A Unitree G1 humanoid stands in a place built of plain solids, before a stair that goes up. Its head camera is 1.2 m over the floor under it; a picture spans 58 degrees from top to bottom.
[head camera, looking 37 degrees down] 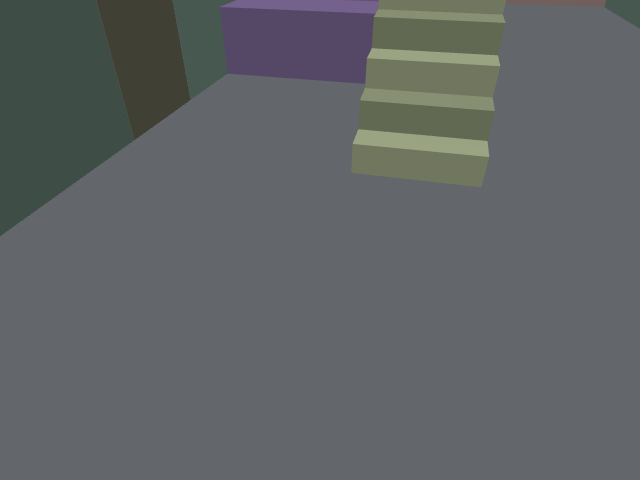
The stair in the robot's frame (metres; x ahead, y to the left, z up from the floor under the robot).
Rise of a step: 0.18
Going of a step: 0.19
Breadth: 0.73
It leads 14 degrees to the right of straight ahead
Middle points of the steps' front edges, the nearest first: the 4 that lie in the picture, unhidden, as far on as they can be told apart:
2.16 -0.53 0.18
2.34 -0.58 0.36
2.52 -0.62 0.54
2.70 -0.66 0.72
